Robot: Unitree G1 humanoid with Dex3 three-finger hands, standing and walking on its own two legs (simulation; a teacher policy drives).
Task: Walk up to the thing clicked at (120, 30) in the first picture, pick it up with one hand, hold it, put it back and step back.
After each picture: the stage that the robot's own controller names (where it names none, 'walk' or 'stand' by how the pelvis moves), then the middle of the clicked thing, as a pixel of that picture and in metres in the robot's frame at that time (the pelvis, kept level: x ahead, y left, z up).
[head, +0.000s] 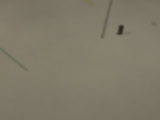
stand; (120, 29) +1.71 -0.49 -0.72
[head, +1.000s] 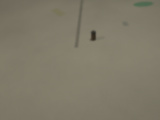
walk; (93, 35) +1.64 -0.02 -0.70
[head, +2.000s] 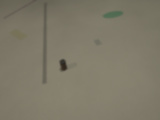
walk; (63, 65) +1.12 +0.30 -0.72
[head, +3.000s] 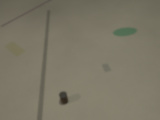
walk; (63, 98) +0.72 +0.25 -0.71
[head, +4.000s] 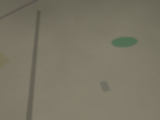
walk; out of the picture +0.42 +0.21 -0.70
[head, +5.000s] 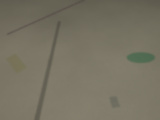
stand; out of the picture +0.42 +0.22 -0.72
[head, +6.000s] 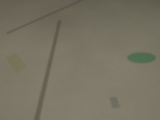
stand; out of the picture +0.41 +0.22 -0.73
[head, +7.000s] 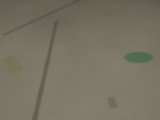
stand; out of the picture +0.40 +0.23 -0.73
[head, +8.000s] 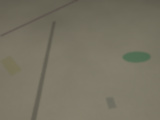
stand; out of the picture +0.39 +0.24 -0.73
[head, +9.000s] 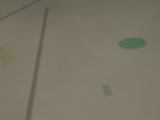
go down; out of the picture +0.39 +0.25 -0.71
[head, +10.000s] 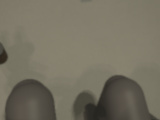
go down; out of the picture +0.45 +0.30 -0.28
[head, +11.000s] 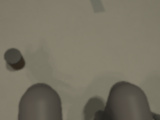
close in; (15, 59) +0.45 +0.29 -0.30
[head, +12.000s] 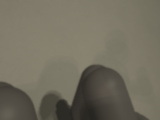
close in; out of the picture +0.43 +0.33 -0.22
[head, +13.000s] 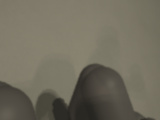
close; out of the picture +0.42 +0.33 -0.22
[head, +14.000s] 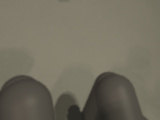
lift; out of the picture +0.36 +0.30 -0.20
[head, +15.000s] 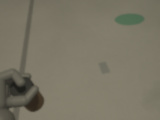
lift; (28, 95) +0.33 +0.20 -0.01
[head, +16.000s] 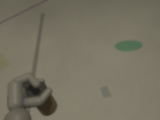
hold; (42, 99) +0.33 +0.16 +0.00
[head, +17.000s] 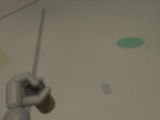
hold; (41, 97) +0.33 +0.17 -0.02
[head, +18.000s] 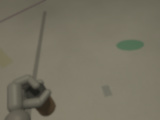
crouch; (41, 100) +0.33 +0.17 -0.02
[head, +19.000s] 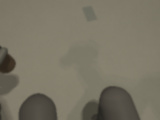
crouch; out of the picture +0.44 +0.26 -0.12
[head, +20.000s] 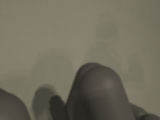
lower; out of the picture +0.51 +0.36 -0.23
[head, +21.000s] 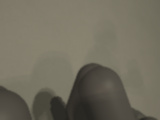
lower; out of the picture +0.51 +0.37 -0.22
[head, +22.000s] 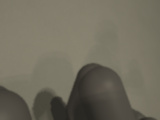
lower; out of the picture +0.51 +0.37 -0.22
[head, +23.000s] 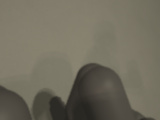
lower; out of the picture +0.51 +0.37 -0.23
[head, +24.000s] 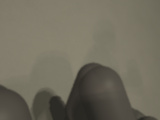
loosen; out of the picture +0.51 +0.37 -0.23
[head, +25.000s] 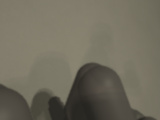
withdraw; out of the picture +0.51 +0.37 -0.22
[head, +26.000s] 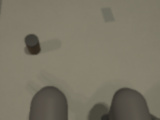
walk; (33, 45) +0.56 +0.28 -0.34
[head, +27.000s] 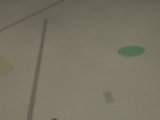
stand; out of the picture +0.49 +0.22 -0.66
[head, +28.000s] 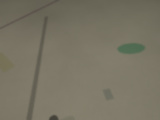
stand; out of the picture +0.50 +0.23 -0.67
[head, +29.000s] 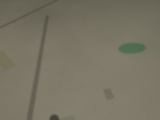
stand; out of the picture +0.50 +0.23 -0.67
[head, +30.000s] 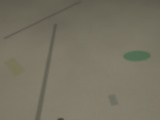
stand; out of the picture +0.52 +0.23 -0.72
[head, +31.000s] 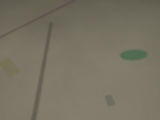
stand; out of the picture +0.49 +0.25 -0.73
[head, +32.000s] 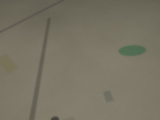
walk; out of the picture +0.50 +0.25 -0.72
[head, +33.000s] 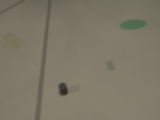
walk; (63, 89) +0.68 +0.23 -0.71
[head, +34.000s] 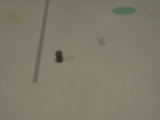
walk; (59, 56) +1.02 +0.22 -0.70
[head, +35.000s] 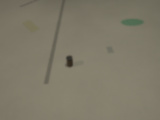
stand; (69, 61) +1.12 +0.18 -0.71
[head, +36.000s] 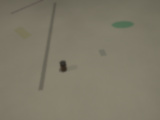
stand; (63, 66) +1.11 +0.22 -0.73
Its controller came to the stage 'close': yes
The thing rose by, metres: 0.69
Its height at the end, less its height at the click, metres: +0.00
